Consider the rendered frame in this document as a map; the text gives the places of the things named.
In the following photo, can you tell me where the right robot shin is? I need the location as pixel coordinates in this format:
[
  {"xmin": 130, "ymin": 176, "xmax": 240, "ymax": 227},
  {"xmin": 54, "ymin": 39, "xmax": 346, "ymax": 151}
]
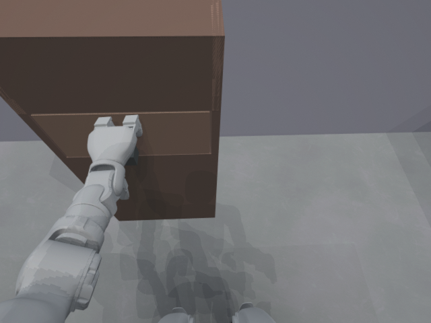
[{"xmin": 238, "ymin": 302, "xmax": 254, "ymax": 312}]

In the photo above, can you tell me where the left robot shin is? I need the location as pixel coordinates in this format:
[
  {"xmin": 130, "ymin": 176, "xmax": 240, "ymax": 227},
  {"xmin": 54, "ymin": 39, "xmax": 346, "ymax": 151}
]
[{"xmin": 172, "ymin": 308, "xmax": 187, "ymax": 314}]

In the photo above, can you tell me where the left robot hand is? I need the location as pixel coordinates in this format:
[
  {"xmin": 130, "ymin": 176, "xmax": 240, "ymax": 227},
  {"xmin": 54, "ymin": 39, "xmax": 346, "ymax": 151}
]
[{"xmin": 88, "ymin": 115, "xmax": 143, "ymax": 200}]

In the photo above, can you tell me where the robot left forearm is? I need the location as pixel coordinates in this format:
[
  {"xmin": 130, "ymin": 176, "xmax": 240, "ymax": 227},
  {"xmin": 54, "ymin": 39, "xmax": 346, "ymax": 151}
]
[{"xmin": 15, "ymin": 159, "xmax": 125, "ymax": 296}]

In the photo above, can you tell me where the cabinet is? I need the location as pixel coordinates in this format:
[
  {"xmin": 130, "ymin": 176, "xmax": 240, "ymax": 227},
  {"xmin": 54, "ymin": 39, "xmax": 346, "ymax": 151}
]
[{"xmin": 0, "ymin": 0, "xmax": 225, "ymax": 221}]

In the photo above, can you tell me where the drawer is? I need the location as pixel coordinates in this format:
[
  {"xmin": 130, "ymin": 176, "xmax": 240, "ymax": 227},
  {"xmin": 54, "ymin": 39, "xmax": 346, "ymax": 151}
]
[{"xmin": 31, "ymin": 111, "xmax": 209, "ymax": 157}]

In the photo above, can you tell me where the robot shin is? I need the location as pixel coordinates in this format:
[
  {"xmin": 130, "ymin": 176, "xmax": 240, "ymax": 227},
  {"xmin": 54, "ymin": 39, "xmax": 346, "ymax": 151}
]
[
  {"xmin": 238, "ymin": 302, "xmax": 254, "ymax": 312},
  {"xmin": 172, "ymin": 308, "xmax": 187, "ymax": 314}
]

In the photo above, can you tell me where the left robot upper arm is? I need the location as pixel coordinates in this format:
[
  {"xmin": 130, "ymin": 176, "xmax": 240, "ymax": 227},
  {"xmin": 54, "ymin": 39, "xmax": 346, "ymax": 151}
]
[{"xmin": 0, "ymin": 240, "xmax": 102, "ymax": 323}]

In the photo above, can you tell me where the handle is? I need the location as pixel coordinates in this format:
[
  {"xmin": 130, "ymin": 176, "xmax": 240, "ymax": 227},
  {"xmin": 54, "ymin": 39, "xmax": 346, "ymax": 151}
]
[{"xmin": 125, "ymin": 146, "xmax": 139, "ymax": 166}]

